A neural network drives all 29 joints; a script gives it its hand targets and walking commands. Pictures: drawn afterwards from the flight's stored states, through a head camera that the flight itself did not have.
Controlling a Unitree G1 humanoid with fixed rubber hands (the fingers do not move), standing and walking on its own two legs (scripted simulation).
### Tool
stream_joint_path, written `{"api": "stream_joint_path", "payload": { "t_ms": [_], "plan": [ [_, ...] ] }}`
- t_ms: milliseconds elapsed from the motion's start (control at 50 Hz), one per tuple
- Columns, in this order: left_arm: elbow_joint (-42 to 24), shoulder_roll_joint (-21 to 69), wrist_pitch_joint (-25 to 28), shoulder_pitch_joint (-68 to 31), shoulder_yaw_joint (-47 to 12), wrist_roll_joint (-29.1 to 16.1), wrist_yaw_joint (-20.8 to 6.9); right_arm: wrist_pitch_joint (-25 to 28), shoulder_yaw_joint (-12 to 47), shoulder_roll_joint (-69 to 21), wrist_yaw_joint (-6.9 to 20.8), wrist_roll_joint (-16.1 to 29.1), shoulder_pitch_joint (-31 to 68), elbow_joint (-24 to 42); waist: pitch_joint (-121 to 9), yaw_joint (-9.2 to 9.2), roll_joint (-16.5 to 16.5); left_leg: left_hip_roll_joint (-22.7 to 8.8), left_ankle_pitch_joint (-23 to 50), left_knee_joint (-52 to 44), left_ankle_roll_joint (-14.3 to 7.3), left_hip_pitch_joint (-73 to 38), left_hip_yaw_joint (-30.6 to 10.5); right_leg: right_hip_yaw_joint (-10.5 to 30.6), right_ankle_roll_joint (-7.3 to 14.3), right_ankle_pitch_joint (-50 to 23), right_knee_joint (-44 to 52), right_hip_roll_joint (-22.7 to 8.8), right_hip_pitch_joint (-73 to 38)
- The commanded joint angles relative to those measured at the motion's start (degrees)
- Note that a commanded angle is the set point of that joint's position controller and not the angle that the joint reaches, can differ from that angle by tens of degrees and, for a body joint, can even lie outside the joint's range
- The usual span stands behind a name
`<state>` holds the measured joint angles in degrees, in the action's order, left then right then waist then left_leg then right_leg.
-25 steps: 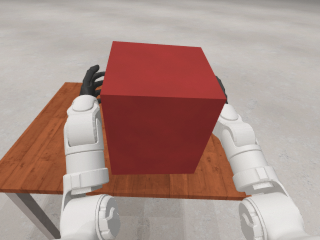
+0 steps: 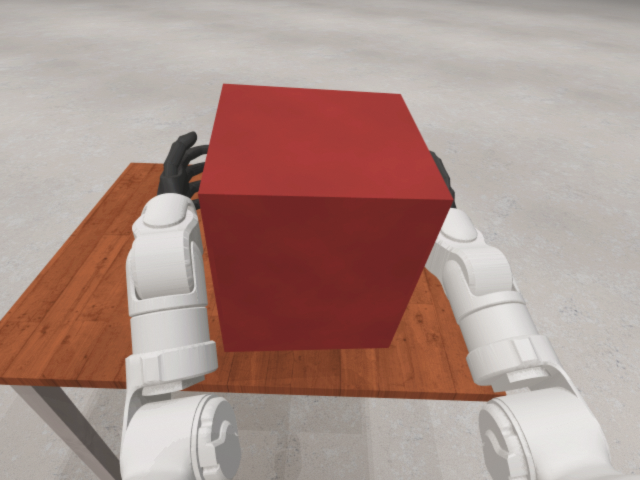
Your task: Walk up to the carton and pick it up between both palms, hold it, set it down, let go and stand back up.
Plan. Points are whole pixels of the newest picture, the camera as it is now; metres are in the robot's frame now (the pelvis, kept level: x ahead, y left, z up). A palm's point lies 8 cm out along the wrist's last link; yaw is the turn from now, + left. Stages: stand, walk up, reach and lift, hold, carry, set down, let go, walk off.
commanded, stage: hold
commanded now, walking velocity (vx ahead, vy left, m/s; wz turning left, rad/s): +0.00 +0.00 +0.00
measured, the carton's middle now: (311, 224) +0.37 +0.01 +0.19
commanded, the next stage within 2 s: none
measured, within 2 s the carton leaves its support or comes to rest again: neither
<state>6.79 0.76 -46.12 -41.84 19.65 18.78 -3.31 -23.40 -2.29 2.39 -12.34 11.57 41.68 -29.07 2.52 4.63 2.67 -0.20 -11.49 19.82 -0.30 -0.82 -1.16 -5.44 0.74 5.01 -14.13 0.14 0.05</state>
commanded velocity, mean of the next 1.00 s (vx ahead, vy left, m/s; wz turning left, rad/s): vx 0.00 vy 0.00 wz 0.00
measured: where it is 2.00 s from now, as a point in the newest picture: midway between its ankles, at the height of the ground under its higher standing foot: outside the picture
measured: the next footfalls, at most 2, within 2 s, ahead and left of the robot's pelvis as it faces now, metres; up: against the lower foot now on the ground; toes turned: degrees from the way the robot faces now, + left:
none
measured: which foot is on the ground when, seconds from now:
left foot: down 0.00-1.00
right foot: down 0.00-1.00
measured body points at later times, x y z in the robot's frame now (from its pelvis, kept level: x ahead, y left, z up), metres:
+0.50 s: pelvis +0.00 +0.00 +0.00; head -0.04 +0.03 +0.45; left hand +0.38 +0.16 +0.23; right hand +0.38 -0.14 +0.20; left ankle +0.01 +0.11 -0.75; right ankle +0.04 -0.11 -0.75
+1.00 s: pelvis +0.00 +0.00 +0.00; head -0.05 +0.02 +0.45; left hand +0.39 +0.16 +0.23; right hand +0.38 -0.14 +0.21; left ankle +0.01 +0.11 -0.75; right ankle +0.04 -0.11 -0.75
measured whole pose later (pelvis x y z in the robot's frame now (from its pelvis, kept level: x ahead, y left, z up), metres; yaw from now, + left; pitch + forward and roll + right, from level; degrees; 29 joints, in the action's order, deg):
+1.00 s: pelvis +0.00 +0.00 +0.00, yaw +0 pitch -9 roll -1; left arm 8.7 0.6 -45.5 -43.4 20.2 19.1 -3.4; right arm -23.0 -3.0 2.3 -12.1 10.8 42.6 -30.3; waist 2.5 4.6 2.6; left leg -0.3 -11.5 19.7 -0.2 -1.1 -1.3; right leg -5.6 0.8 4.9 -13.7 0.2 -0.4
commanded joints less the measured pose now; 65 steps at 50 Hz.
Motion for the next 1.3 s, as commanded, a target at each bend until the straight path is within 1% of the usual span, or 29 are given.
{"api": "stream_joint_path", "payload": {
  "t_ms": [0,40,80,140,180,200,260,340,400,420,500,560,620,680,720,840,860,880,900,920,940,1000,1060,1080,1120,1140,1200,1240,1280],
  "plan": [
    [-2.1,32.1,2.8,-34.0,-28.8,-9.8,-7.7,5.0,20.0,-31.7,5.7,4.8,51.8,22.1,-24.9,1.04,-4.8,2.7,14.7,-2.5,1.9,2.6,2.5,0.1,-1.9,-4.6,-1.0,3.3,-12.6],
    [-3.0,31.7,3.1,-34.6,-28.5,-9.9,-7.5,4.9,19.9,-32.1,5.7,4.5,51.2,21.4,-24.6,1.69,-3.8,2.4,14.7,-2.3,2.0,2.2,1.9,0.0,-1.6,-4.5,-0.7,3.6,-12.9],
    [-2.3,31.2,3.0,-35.3,-27.9,-9.7,-7.7,5.0,19.6,-32.1,5.8,4.6,51.9,20.9,-24.4,0.89,-3.9,2.7,12.8,-3.0,1.4,3.5,2.3,0.3,-2.0,-3.8,-0.6,3.1,-13.0],
    [-3.6,31.9,3.0,-34.1,-29.0,-9.9,-7.5,5.2,20.6,-32.2,5.9,5.5,50.6,21.3,-25.9,0.92,-5.0,2.7,17.0,-1.7,1.8,1.8,2.3,0.5,-1.8,-7.3,-1.4,3.1,-13.9],
    [-3.1,31.0,3.0,-33.7,-27.9,-9.3,-7.6,4.9,20.5,-32.1,5.7,5.1,50.6,20.8,-25.5,1.22,-3.9,2.7,15.9,-1.7,1.6,1.3,2.4,0.2,-2.0,-6.3,-1.1,3.0,-13.0],
    [-2.8,30.8,3.0,-34.0,-27.3,-8.9,-7.6,4.9,20.7,-32.4,5.8,5.3,51.0,21.2,-24.2,0.05,-3.5,2.8,14.7,-2.2,1.4,3.1,2.4,0.2,-2.2,-5.7,-1.0,3.1,-13.5],
    [-1.5,31.0,2.5,-31.9,-26.7,-8.7,-7.7,4.9,21.4,-32.3,5.6,5.4,50.7,22.3,-23.3,-0.33,-2.9,3.1,15.7,-2.6,1.2,3.0,2.7,0.6,-2.2,-7.0,-0.9,3.0,-14.3],
    [-5.4,32.1,2.6,-32.1,-29.4,-9.6,-7.3,5.3,21.9,-32.6,5.4,6.3,49.9,24.2,-25.3,1.22,-4.3,2.5,20.7,-1.2,2.4,0.8,2.3,0.4,-1.6,-9.6,-1.3,3.8,-13.5],
    [-4.3,31.1,2.4,-32.1,-28.8,-8.9,-7.7,4.7,21.3,-31.3,5.6,5.6,49.7,22.8,-23.0,1.0,-3.5,2.7,15.7,-2.3,2.0,2.1,2.2,0.2,-1.9,-5.6,-0.5,3.4,-12.7],
    [-4.5,31.1,2.3,-32.1,-29.1,-9.1,-7.6,4.6,20.7,-31.2,5.8,5.5,48.0,21.6,-22.5,1.27,-5.3,2.8,16.1,-2.2,2.2,2.2,2.3,0.4,-1.6,-6.2,-1.0,3.1,-13.4],
    [-3.6,31.3,2.5,-31.6,-28.8,-9.6,-7.5,5.1,22.0,-31.5,5.4,5.6,51.0,25.1,-25.2,0.6,-2.8,2.9,16.6,-1.7,1.8,1.2,2.4,0.6,-2.3,-7.8,-1.1,3.0,-14.3],
    [-5.5,31.9,2.7,-33.4,-30.2,-9.8,-7.5,4.6,21.7,-31.9,5.5,5.9,48.7,22.0,-24.3,1.43,-5.0,2.8,17.1,-1.7,2.2,1.1,2.2,0.4,-1.9,-7.2,-1.2,3.1,-14.1],
    [-6.2,32.6,3.2,-32.2,-30.5,-10.3,-7.2,4.8,21.8,-31.6,5.6,5.8,48.1,23.5,-25.1,1.51,-5.3,2.6,20.4,-0.9,2.8,-0.1,1.9,0.5,-1.3,-8.7,-1.1,3.3,-13.1],
    [-2.6,31.2,2.4,-32.4,-27.3,-7.6,-7.6,4.5,20.4,-30.6,6.1,4.9,49.7,21.3,-20.1,-0.06,-4.0,2.4,13.5,-3.3,1.9,2.8,2.5,-0.2,-1.5,-1.3,-0.5,3.4,-12.2],
    [-1.4,30.3,2.1,-32.9,-26.3,-7.9,-8.0,4.8,20.1,-31.5,6.6,4.3,51.2,20.2,-19.2,-1.05,-3.4,2.4,10.8,-4.2,0.8,4.9,2.7,0.2,-1.8,-0.9,-0.3,2.9,-12.0],
    [-2.8,31.8,3.5,-37.7,-28.0,-10.3,-7.5,5.9,19.5,-32.7,6.6,4.3,53.6,21.0,-27.8,0.56,-4.2,2.6,13.8,-2.0,1.4,1.9,2.8,0.5,-1.7,-3.8,-1.0,3.1,-13.1],
    [-0.5,32.5,3.3,-34.7,-28.0,-9.8,-7.4,5.8,19.5,-31.9,6.3,3.8,52.5,21.4,-26.0,0.68,-4.8,2.4,14.6,-1.9,1.8,1.8,2.8,0.6,-1.5,-4.7,-1.0,3.4,-13.1],
    [-1.9,32.1,3.6,-34.6,-28.2,-10.6,-7.4,5.8,20.0,-32.6,6.0,4.2,52.4,22.3,-27.4,1.25,-3.3,2.7,15.3,-1.7,1.5,1.8,2.7,0.6,-1.5,-5.8,-1.0,3.1,-13.8],
    [-0.4,31.5,3.4,-34.7,-27.8,-10.0,-7.7,5.3,18.8,-32.1,5.9,3.6,50.9,19.6,-23.5,1.9,-3.7,2.4,14.8,-2.4,1.9,3.2,2.4,0.4,-1.4,-5.4,-0.7,2.9,-12.5],
    [0.8,31.6,3.2,-33.2,-26.5,-8.8,-7.8,5.1,19.2,-31.7,5.8,3.7,50.5,19.0,-22.1,0.68,-2.8,2.5,14.1,-2.8,1.6,3.5,2.8,0.4,-1.8,-4.9,-0.3,3.0,-13.2],
    [1.5,31.1,2.9,-32.9,-26.1,-8.3,-8.1,4.9,18.6,-31.3,5.8,3.6,49.8,17.7,-21.2,1.45,-3.1,2.5,13.2,-3.2,1.6,3.1,2.8,0.6,-1.8,-4.1,-0.2,3.0,-12.0],
    [-2.1,30.9,2.8,-33.4,-26.1,-8.5,-8.6,5.3,20.1,-31.5,5.7,5.0,51.3,21.5,-25.2,0.68,-4.2,2.8,16.9,-2.0,1.8,2.3,2.7,0.5,-2.1,-7.7,-1.2,3.2,-15.2],
    [-4.7,31.6,3.1,-32.9,-28.8,-9.8,-8.0,5.6,21.8,-32.1,5.1,6.1,51.1,24.7,-27.5,1.26,-4.0,3.0,20.8,-0.5,2.1,0.4,2.4,0.5,-2.3,-12.1,-2.2,3.2,-16.0],
    [-4.7,30.3,2.9,-33.1,-28.6,-9.4,-7.8,4.9,20.9,-31.2,5.0,5.7,49.6,22.3,-25.7,1.92,-4.2,3.1,19.3,-0.9,2.1,0.2,2.5,0.4,-2.1,-10.5,-1.9,3.2,-14.6],
    [-5.5,30.5,3.1,-34.3,-29.5,-9.5,-7.5,4.9,21.2,-32.3,5.4,5.6,49.5,22.9,-24.0,1.38,-4.5,3.0,16.2,-1.9,2.2,2.2,2.3,0.5,-2.1,-6.7,-1.1,3.0,-12.7],
    [-4.8,31.5,2.9,-33.7,-29.3,-9.7,-7.4,5.1,21.1,-31.9,5.6,5.5,49.6,22.7,-23.6,1.31,-5.3,2.7,16.5,-1.9,2.3,2.1,2.2,0.3,-1.7,-6.9,-1.3,3.2,-12.6],
    [-5.8,31.1,3.0,-32.9,-29.1,-9.0,-7.6,4.8,21.8,-32.3,5.6,5.7,49.4,23.7,-25.5,0.71,-3.7,2.7,17.8,-1.9,1.8,1.9,2.3,0.4,-2.2,-9.0,-1.7,3.0,-14.3],
    [-5.1,30.2,2.9,-33.1,-28.9,-9.5,-7.6,4.7,21.9,-32.1,5.4,6.0,49.2,22.6,-23.9,1.31,-3.4,2.8,17.1,-1.6,1.9,1.4,2.5,0.3,-2.0,-7.8,-1.3,3.3,-13.4],
    [-3.1,31.6,2.5,-32.6,-28.2,-9.0,-7.9,4.7,21.4,-31.6,5.6,5.4,50.0,22.4,-22.4,0.76,-3.6,2.4,15.5,-2.3,2.0,2.2,2.4,-0.1,-1.7,-5.1,-0.9,3.5,-12.9]
  ]
}}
